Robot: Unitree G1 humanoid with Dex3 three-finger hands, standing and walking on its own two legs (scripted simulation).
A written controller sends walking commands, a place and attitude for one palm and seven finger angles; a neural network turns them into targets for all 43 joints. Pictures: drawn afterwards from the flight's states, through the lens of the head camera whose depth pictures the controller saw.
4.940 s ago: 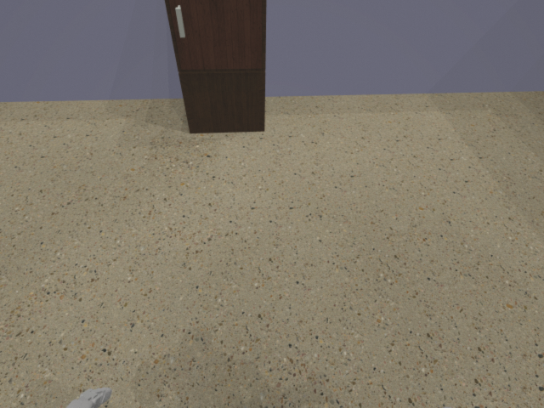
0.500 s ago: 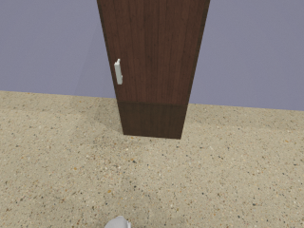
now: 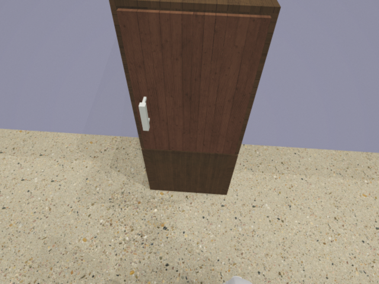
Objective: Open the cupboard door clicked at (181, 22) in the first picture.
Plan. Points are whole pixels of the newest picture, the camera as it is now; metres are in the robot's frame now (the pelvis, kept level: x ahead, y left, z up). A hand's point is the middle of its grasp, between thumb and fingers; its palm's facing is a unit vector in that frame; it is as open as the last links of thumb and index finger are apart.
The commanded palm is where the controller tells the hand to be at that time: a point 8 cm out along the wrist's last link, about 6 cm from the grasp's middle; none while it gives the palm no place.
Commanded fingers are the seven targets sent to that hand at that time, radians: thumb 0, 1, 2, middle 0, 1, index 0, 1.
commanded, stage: take the last steps up to it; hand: left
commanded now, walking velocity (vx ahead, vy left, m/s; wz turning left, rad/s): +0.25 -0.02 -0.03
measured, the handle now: (145, 113) +0.71 +0.21 -0.11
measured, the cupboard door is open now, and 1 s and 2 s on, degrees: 0 0 0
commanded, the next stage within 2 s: come to a stop and stand still in 0.32 s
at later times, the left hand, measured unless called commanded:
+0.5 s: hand out of the picture +0.12 +0.12 -0.17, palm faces +0.09 -0.98 -0.17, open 7.3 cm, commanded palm none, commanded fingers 0.00 0.90 0.90 -0.20 -0.30 -0.20 -0.30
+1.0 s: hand (134, 280) +0.17 +0.15 -0.17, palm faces +0.02 -0.95 -0.30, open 7.3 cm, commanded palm none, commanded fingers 0.00 0.90 0.90 -0.20 -0.30 -0.20 -0.30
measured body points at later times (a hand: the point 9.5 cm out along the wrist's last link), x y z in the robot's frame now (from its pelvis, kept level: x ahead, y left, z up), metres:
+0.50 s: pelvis +0.14 -0.04 +0.00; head +0.15 -0.04 +0.45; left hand +0.12 +0.17 -0.16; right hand +0.19 -0.28 -0.16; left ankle +0.19 +0.09 -0.72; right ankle +0.12 -0.14 -0.74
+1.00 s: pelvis +0.12 -0.06 -0.01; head +0.13 -0.09 +0.43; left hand +0.16 +0.19 -0.15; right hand +0.17 -0.30 -0.18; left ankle +0.19 +0.08 -0.73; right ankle +0.11 -0.16 -0.75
